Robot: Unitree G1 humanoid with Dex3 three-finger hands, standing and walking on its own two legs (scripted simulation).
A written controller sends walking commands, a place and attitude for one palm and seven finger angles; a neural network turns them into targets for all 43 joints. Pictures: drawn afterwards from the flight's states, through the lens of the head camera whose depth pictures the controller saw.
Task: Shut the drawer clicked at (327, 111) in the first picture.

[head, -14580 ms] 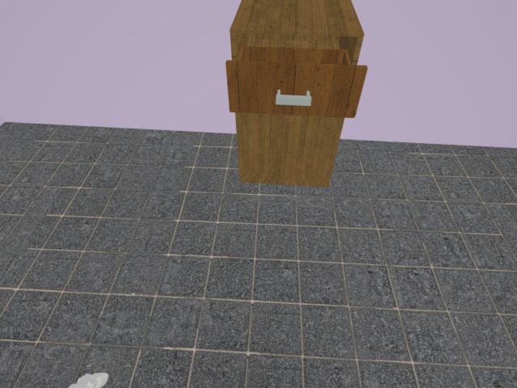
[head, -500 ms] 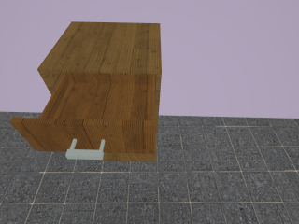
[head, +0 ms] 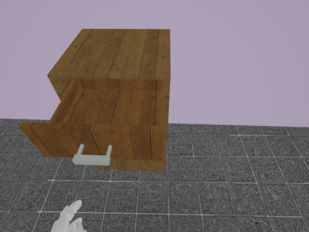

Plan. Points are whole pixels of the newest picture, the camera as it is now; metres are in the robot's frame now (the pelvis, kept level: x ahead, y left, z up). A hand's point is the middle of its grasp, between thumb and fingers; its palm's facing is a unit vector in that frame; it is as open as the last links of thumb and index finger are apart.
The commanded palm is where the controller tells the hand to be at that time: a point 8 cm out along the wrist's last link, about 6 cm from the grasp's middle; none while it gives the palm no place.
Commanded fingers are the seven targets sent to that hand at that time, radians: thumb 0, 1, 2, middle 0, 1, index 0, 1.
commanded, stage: raise the hand and make a fist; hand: left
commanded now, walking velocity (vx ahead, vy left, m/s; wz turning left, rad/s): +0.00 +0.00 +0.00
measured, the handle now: (93, 153) +0.36 +0.23 -0.06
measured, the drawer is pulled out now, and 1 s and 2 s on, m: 0.26 0.26 0.26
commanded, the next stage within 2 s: bring the fist close to the handle in 1.76 s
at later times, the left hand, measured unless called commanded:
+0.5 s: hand (88, 221) +0.15 +0.17 -0.01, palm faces +0.03 -1.00 -0.08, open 4.8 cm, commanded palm +0.13 +0.23 -0.02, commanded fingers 0.00 0.90 0.90 -0.86 -1.01 -0.86 -1.01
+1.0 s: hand (84, 215) +0.16 +0.18 +0.00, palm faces -0.02 -1.00 -0.04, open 3.1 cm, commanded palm +0.13 +0.25 +0.02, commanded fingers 0.00 0.90 0.90 -1.36 -1.56 -1.36 -1.56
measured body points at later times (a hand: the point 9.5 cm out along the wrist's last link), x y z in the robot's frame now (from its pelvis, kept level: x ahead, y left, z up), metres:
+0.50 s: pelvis -0.04 -0.02 -0.08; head +0.01 -0.02 +0.36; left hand +0.15 +0.22 +0.00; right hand +0.19 -0.22 -0.14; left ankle -0.03 +0.10 -0.74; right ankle +0.01 -0.11 -0.74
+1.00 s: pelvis -0.02 +0.00 -0.06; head +0.04 +0.01 +0.39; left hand +0.16 +0.23 +0.01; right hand +0.18 -0.24 -0.12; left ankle -0.03 +0.10 -0.74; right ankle +0.01 -0.11 -0.74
